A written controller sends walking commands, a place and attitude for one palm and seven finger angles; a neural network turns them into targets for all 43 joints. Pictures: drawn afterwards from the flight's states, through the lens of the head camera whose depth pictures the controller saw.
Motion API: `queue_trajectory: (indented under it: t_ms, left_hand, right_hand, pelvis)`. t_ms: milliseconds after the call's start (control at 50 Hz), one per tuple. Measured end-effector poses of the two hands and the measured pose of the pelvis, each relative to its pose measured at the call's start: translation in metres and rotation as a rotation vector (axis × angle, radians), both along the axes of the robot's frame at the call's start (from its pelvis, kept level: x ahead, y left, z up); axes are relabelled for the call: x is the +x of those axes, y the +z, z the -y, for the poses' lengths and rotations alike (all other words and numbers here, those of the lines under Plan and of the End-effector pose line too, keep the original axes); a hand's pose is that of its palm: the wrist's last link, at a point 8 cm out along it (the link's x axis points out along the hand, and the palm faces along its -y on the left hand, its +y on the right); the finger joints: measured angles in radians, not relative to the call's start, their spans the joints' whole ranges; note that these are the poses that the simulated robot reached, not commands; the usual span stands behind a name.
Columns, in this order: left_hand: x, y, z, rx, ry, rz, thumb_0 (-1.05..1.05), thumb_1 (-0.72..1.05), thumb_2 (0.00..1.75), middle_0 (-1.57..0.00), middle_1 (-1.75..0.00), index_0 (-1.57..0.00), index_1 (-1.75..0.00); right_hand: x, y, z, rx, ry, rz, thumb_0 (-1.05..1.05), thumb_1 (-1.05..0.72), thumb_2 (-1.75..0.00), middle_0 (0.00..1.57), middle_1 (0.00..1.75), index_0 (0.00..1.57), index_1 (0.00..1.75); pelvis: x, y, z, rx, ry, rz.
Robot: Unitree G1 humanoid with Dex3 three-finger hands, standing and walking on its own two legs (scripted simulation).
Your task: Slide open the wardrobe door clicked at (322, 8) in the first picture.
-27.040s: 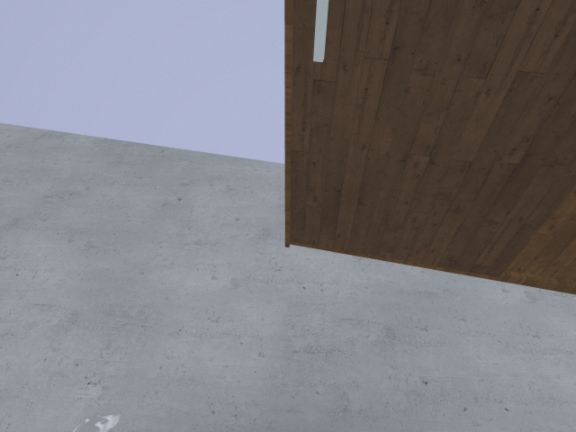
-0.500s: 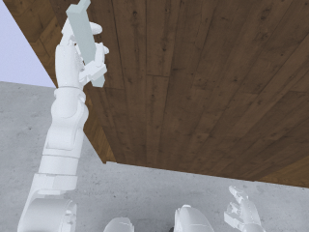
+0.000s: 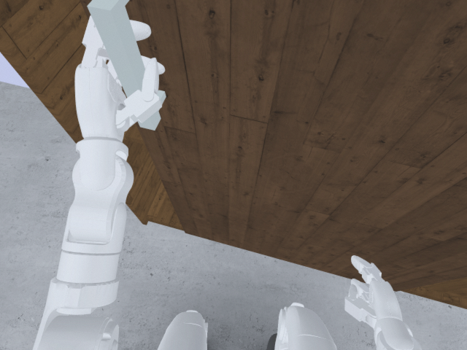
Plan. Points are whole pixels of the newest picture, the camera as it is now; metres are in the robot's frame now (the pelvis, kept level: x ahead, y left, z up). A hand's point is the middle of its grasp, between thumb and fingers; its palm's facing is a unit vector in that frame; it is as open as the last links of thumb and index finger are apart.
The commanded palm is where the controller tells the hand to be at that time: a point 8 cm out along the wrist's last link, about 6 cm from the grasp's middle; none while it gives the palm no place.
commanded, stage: step sideways, sliding the door along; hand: left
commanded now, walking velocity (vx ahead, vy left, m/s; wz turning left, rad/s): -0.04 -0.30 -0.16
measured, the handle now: (140, 64) +0.42 +0.21 +0.20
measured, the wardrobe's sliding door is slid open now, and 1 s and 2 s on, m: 0.18 0.59 0.59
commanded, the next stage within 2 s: stop walking and hold the door there in 1.28 s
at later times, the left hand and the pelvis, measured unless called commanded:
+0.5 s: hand (318, 137) +0.35 -0.03 +0.19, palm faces +0.03 -1.00 -0.05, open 6.6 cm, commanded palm +0.33 +0.00 +0.19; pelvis +0.00 -0.13 -0.01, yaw -1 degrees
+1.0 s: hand out of the picture +0.33 -0.22 +0.19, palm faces +0.07 -0.99 -0.13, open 6.4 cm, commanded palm +0.31 -0.18 +0.18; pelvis -0.06 -0.32 +0.01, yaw -7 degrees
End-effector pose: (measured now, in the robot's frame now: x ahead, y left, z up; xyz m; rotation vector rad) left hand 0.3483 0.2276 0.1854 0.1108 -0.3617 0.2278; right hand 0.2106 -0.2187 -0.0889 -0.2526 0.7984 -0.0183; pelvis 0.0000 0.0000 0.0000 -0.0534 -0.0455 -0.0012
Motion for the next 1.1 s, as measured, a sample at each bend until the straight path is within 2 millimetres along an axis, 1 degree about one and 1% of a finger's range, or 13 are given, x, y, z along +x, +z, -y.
queue_trajectory:
  t_ms: [140,260,320,400,500,600,700,760,840,880,940,1000,1100]
  left_hand:
    - [-0.005,0.0,0.049,-0.01,-0.025,-0.009,-0.03,0.71,0.77,-0.45,-1.4,-0.24,-1.33]
    - [-0.01,0.0,0.1,0.04,0.029,0.007,-0.05,0.7,0.8,-0.45,-1.4,-0.2,-1.33]
    - [-0.013,0.0,0.127,0.043,0.034,-0.007,-0.06,0.69,0.8,-0.45,-1.4,-0.2,-1.32]
    - [-0.018,0.0,0.162,0.012,-0.033,-0.013,-0.04,0.71,0.79,-0.45,-1.4,-0.18,-1.32]
    - [-0.015,-0.005,0.201,-0.007,-0.214,0.067,-0.03,0.72,0.79,-0.45,-1.4,-0.18,-1.33]
    - [-0.016,-0.002,0.241,0.015,-0.295,0.052,-0.02,0.68,0.77,-0.45,-1.4,-0.22,-1.36]
    - [-0.02,0.002,0.278,0.042,-0.308,0.012,0.01,0.64,0.75,-0.47,-1.4,-0.27,-1.38]
    - [-0.023,0.003,0.301,0.065,-0.277,0.007,0.0,0.63,0.76,-0.48,-1.4,-0.27,-1.39]
    - [-0.028,0.003,0.335,0.099,-0.183,0.023,-0.04,0.63,0.8,-0.47,-1.4,-0.24,-1.4]
    - [-0.032,0.003,0.352,0.088,-0.15,0.001,-0.04,0.67,0.82,-0.47,-1.4,-0.23,-1.39]
    - [-0.037,0.005,0.375,0.065,-0.144,-0.042,-0.02,0.69,0.81,-0.46,-1.4,-0.21,-1.39]
    - [-0.039,0.006,0.394,0.061,-0.167,-0.05,-0.02,0.7,0.79,-0.46,-1.4,-0.22,-1.39]
    - [-0.038,0.003,0.399,-0.009,-0.145,-0.021,0.0,0.73,0.8,-0.46,-1.4,-0.22,-1.39]
  right_hand:
    - [-0.007,0.009,0.028,0.044,0.045,-0.015,0.01,-0.9,-0.9,0.2,0.3,0.2,0.3]
    - [0.014,-0.011,0.059,0.152,0.063,0.075,0.01,-0.9,-0.9,0.2,0.3,0.2,0.3]
    - [0.023,-0.017,0.079,0.158,0.035,0.096,0.01,-0.9,-0.9,0.2,0.3,0.2,0.3]
    - [0.019,-0.008,0.103,0.123,-0.005,0.1,0.01,-0.9,-0.9,0.2,0.3,0.2,0.3]
    - [-0.003,-0.002,0.132,0.038,-0.059,0.069,0.01,-0.9,-0.9,0.2,0.3,0.2,0.3]
    - [-0.039,0.009,0.162,0.03,-0.085,-0.005,0.01,-0.9,-0.9,0.19,0.3,0.2,0.3]
    - [-0.069,0.007,0.197,0.062,-0.132,-0.049,0.01,-0.9,-0.9,0.2,0.3,0.2,0.3]
    - [-0.081,-0.001,0.224,0.094,-0.148,-0.044,0.01,-0.9,-0.9,0.2,0.3,0.2,0.3]
    - [-0.086,-0.023,0.27,0.141,-0.157,0.0,0.01,-0.9,-0.9,0.2,0.3,0.2,0.3]
    - [-0.089,-0.027,0.294,0.122,-0.175,-0.001,0.01,-0.9,-0.9,0.2,0.3,0.2,0.3]
    - [-0.099,-0.024,0.326,0.076,-0.198,-0.016,0.01,-0.9,-0.9,0.2,0.3,0.2,0.3]
    - [-0.113,-0.015,0.353,0.023,-0.215,-0.049,0.01,-0.9,-0.9,0.19,0.3,0.2,0.3]
    - [-0.138,0.003,0.386,-0.072,-0.22,-0.09,0.01,-0.9,-0.9,0.19,0.3,0.2,0.3]
  pelvis:
    - [0.009,0.01,0.045,-0.024,-0.016,0.007]
    - [0.018,-0.012,0.101,0.016,-0.012,0.02]
    - [0.014,-0.01,0.113,0.033,-0.008,-0.002]
    - [0.005,0.001,0.12,0.071,-0.013,-0.032]
    - [-0.002,-0.007,0.132,0.047,-0.024,-0.033]
    - [-0.008,0.007,0.159,0.005,-0.083,-0.015]
    - [-0.018,0.015,0.197,-0.027,-0.12,-0.016]
    - [-0.025,0.01,0.23,-0.022,-0.126,-0.015]
    - [-0.036,-0.012,0.279,0.03,-0.13,-0.015]
    - [-0.046,-0.01,0.29,0.044,-0.129,-0.014]
    - [-0.056,-0.001,0.303,0.075,-0.12,-0.019]
    - [-0.063,0.005,0.318,0.086,-0.118,-0.027]
    - [-0.07,0.005,0.343,0.067,-0.116,-0.049]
